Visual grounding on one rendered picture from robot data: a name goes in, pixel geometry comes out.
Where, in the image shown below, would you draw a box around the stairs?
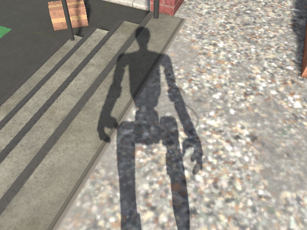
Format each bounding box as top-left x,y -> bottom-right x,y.
0,19 -> 139,199

